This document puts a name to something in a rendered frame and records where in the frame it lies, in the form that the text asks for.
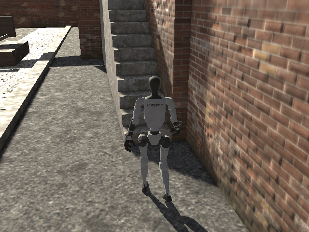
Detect stairs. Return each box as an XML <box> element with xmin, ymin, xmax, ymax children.
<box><xmin>99</xmin><ymin>0</ymin><xmax>172</xmax><ymax>145</ymax></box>

